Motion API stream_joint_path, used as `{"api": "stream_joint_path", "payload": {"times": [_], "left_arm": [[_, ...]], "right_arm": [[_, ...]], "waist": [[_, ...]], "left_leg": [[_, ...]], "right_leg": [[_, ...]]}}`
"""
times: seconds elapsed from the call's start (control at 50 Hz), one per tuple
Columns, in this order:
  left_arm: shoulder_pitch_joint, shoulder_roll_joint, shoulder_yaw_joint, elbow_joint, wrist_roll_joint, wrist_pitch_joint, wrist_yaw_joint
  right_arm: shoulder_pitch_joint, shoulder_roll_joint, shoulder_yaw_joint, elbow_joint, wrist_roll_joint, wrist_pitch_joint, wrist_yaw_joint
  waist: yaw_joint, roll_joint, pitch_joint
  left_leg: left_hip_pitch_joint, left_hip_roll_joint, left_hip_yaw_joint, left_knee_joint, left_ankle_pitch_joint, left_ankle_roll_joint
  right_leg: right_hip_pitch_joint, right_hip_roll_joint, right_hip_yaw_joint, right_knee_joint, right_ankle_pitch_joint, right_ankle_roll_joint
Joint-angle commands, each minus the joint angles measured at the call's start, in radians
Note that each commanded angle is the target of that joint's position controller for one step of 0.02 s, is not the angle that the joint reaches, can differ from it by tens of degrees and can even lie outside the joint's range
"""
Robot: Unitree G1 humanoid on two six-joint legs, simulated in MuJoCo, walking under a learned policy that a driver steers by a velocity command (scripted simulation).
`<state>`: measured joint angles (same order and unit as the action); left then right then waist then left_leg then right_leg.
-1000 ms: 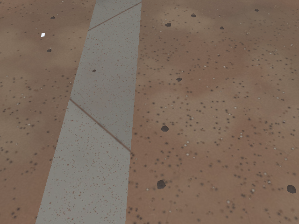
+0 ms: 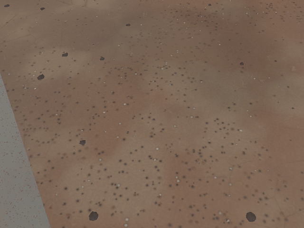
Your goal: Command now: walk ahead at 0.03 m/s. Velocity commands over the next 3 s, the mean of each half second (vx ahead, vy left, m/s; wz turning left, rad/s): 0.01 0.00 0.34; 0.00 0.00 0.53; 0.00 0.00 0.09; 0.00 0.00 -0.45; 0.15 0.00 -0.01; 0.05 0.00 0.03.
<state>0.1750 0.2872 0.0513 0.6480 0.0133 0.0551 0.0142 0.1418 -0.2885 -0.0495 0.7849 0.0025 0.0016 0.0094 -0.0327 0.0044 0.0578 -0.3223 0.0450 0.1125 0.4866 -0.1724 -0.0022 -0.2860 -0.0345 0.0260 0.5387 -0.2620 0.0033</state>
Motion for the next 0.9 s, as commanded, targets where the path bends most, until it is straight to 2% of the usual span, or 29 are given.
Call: {"api": "stream_joint_path", "payload": {"times": [0.02,0.04,0.06,0.08,0.1,0.12,0.16,0.22,0.28,0.32,0.36,0.38,0.4,0.42,0.44,0.46,0.48,0.5,0.56,0.64,0.72,0.82,0.86,0.88,0.9], "left_arm": [[0.034,0.171,0.030,-0.036,0.037,-0.011,0.009],[-0.047,0.131,0.023,-0.057,0.040,-0.028,0.003],[-0.074,0.136,0.028,-0.047,0.035,-0.040,0.004],[-0.068,0.150,0.034,-0.042,0.029,-0.049,0.008],[-0.055,0.152,0.036,-0.032,0.021,-0.056,0.012],[-0.036,0.146,0.035,-0.023,0.015,-0.058,0.017],[-0.016,0.131,0.038,-0.010,0.000,-0.055,0.026],[-0.056,0.125,0.044,-0.007,-0.003,-0.041,0.034],[-0.067,0.144,0.057,0.003,-0.004,-0.028,0.035],[-0.079,0.158,0.063,0.013,-0.016,-0.025,0.035],[-0.085,0.153,0.065,0.031,-0.035,-0.024,0.036],[-0.031,0.123,0.062,0.052,-0.029,-0.028,0.032],[-0.063,0.055,0.039,0.003,0.028,-0.033,0.027],[-0.179,0.081,0.044,-0.026,0.015,-0.041,0.034],[-0.180,0.110,0.054,-0.018,-0.010,-0.040,0.035],[-0.159,0.117,0.060,-0.002,-0.016,-0.038,0.039],[-0.144,0.122,0.064,0.017,-0.010,-0.037,0.047],[-0.128,0.128,0.069,0.024,-0.006,-0.036,0.052],[-0.090,0.102,0.065,0.038,-0.015,-0.044,0.045],[-0.118,0.089,0.059,0.031,-0.015,-0.051,0.043],[-0.123,0.097,0.058,0.031,-0.018,-0.065,0.031],[-0.088,0.114,0.062,0.034,-0.027,-0.093,0.008],[-0.029,0.114,0.065,0.051,-0.028,-0.103,-0.001],[0.000,0.133,0.072,0.061,-0.024,-0.105,-0.002],[0.015,0.194,0.082,0.054,-0.006,-0.100,0.003]], "right_arm": [[0.027,-0.015,0.014,-0.047,-0.012,-0.022,0.021],[-0.015,-0.094,-0.002,-0.042,-0.006,-0.013,0.011],[-0.024,-0.114,-0.015,-0.040,0.002,-0.007,0.005],[-0.021,-0.127,-0.024,-0.025,0.003,0.002,-0.007],[-0.010,-0.148,-0.035,-0.025,0.000,0.012,-0.014],[0.013,-0.146,-0.041,-0.024,0.008,0.019,-0.016],[0.034,-0.117,-0.043,-0.027,0.023,0.024,-0.018],[0.014,-0.072,-0.031,-0.043,0.023,0.034,-0.015],[0.008,-0.076,-0.029,-0.066,0.025,0.042,0.000],[0.036,-0.085,-0.033,-0.071,0.024,0.046,0.012],[0.100,-0.096,-0.042,-0.056,0.017,0.046,0.017],[0.110,-0.151,-0.059,-0.060,0.008,0.044,0.007],[0.127,-0.296,-0.093,-0.081,0.003,0.039,-0.013],[0.167,-0.277,-0.081,-0.093,-0.038,0.017,0.000],[0.132,-0.251,-0.073,-0.098,-0.040,-0.004,0.004],[0.077,-0.228,-0.071,-0.102,-0.019,-0.015,-0.003],[0.037,-0.197,-0.062,-0.108,0.003,-0.015,-0.012],[0.015,-0.179,-0.054,-0.114,0.016,-0.011,-0.021],[0.032,-0.172,-0.051,-0.124,0.010,0.001,-0.036],[0.043,-0.193,-0.060,-0.132,0.011,0.013,-0.046],[0.024,-0.207,-0.066,-0.146,0.007,0.023,-0.042],[-0.013,-0.207,-0.068,-0.166,0.014,0.035,-0.034],[-0.044,-0.197,-0.065,-0.177,0.027,0.043,-0.038],[-0.040,-0.180,-0.060,-0.182,0.031,0.045,-0.042],[0.012,-0.128,-0.045,-0.181,0.016,0.044,-0.042]], "waist": [[-0.001,-0.248,-0.152],[0.017,-0.187,-0.097],[0.011,-0.201,-0.065],[0.029,-0.209,-0.055],[0.041,-0.224,-0.043],[0.040,-0.202,-0.051],[0.045,-0.150,-0.081],[0.050,-0.130,-0.108],[0.057,-0.147,-0.140],[0.039,-0.150,-0.146],[-0.002,-0.130,-0.146],[0.012,-0.002,-0.140],[0.032,0.322,-0.126],[-0.057,0.242,-0.180],[-0.037,0.141,-0.156],[-0.005,0.100,-0.127],[0.010,0.072,-0.115],[0.025,0.082,-0.116],[0.031,0.096,-0.146],[0.012,0.117,-0.124],[0.002,0.147,-0.098],[0.009,0.161,-0.124],[0.050,0.155,-0.138],[0.060,0.133,-0.145],[0.030,-0.026,-0.184]], "left_leg": [[-0.068,0.013,-0.081,0.102,-0.351,-0.032],[0.009,0.020,-0.110,0.158,-0.273,-0.046],[-0.025,-0.008,-0.085,0.183,-0.204,-0.045],[-0.066,-0.014,-0.086,0.243,-0.223,-0.050],[-0.113,-0.007,-0.108,0.339,-0.281,-0.057],[-0.148,-0.010,-0.123,0.442,-0.338,-0.063],[-0.220,-0.004,-0.137,0.525,-0.372,-0.071],[-0.196,0.009,-0.104,0.441,-0.334,-0.082],[-0.114,-0.002,-0.062,0.323,-0.282,-0.071],[-0.054,-0.014,-0.037,0.219,-0.221,-0.045],[0.079,-0.047,-0.014,0.011,-0.038,0.008],[0.183,-0.002,-0.136,-0.087,0.188,0.055],[0.336,0.272,-0.529,-0.104,0.622,0.214],[0.303,0.364,-0.646,-0.141,0.632,0.376],[0.298,0.320,-0.567,-0.144,0.560,0.359],[0.290,0.259,-0.492,-0.134,0.477,0.300],[0.287,0.223,-0.458,-0.131,0.430,0.256],[0.265,0.197,-0.434,-0.135,0.428,0.236],[0.267,0.158,-0.410,-0.145,0.406,0.232],[0.255,0.139,-0.453,-0.154,0.236,0.227],[0.170,0.122,-0.517,-0.156,0.106,0.231],[0.174,0.112,-0.621,-0.099,0.228,0.222],[0.162,0.075,-0.631,-0.049,0.251,0.184],[0.113,0.037,-0.610,-0.011,0.169,0.143],[0.021,-0.042,-0.500,0.151,-0.078,0.084]], "right_leg": [[0.099,-0.321,0.285,-0.236,0.188,-0.219],[-0.001,-0.250,0.223,-0.263,0.030,-0.214],[0.004,-0.203,0.171,-0.255,-0.005,-0.179],[0.033,-0.197,0.156,-0.248,0.045,-0.170],[0.055,-0.229,0.163,-0.233,0.187,-0.190],[0.085,-0.251,0.160,-0.206,0.347,-0.213],[0.175,-0.280,0.142,-0.171,0.509,-0.240],[0.212,-0.274,0.088,-0.147,0.544,-0.237],[0.220,-0.286,0.060,-0.128,0.567,-0.236],[0.210,-0.293,0.042,-0.099,0.547,-0.217],[0.144,-0.259,-0.019,-0.013,0.425,-0.144],[0.037,-0.191,-0.100,0.126,0.219,-0.058],[-0.284,-0.026,-0.183,0.422,-0.296,0.068],[-0.358,0.049,-0.009,0.611,-0.472,0.073],[-0.386,0.025,0.040,0.680,-0.414,0.062],[-0.403,0.008,0.053,0.669,-0.318,0.054],[-0.411,-0.002,0.060,0.638,-0.248,0.056],[-0.380,-0.002,0.065,0.620,-0.192,0.064],[-0.330,0.030,0.055,0.571,-0.101,0.083],[-0.302,0.042,0.068,0.373,-0.066,0.102],[-0.209,0.058,0.076,0.239,-0.074,0.101],[-0.096,0.082,0.077,0.076,-0.093,0.073],[0.013,0.083,0.062,-0.113,0.028,0.051],[0.108,0.040,0.077,-0.205,0.146,0.030],[0.219,-0.145,0.237,-0.230,0.256,-0.037]]}}
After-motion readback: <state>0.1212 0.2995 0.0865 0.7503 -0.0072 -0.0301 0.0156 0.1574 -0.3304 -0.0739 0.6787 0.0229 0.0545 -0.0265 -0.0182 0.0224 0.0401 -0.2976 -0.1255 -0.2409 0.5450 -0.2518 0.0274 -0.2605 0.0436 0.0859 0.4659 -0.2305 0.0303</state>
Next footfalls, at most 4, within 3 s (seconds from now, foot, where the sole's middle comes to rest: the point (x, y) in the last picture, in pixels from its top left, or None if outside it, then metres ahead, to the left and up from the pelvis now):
0.38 left None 0.01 0.12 -0.77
0.90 right None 0.12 -0.08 -0.77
1.24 left None -0.04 0.13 -0.77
1.74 right None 0.10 -0.08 -0.77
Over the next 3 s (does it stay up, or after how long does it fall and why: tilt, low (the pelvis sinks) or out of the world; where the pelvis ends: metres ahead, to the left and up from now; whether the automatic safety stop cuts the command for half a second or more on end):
stays up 0.16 0.06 0.01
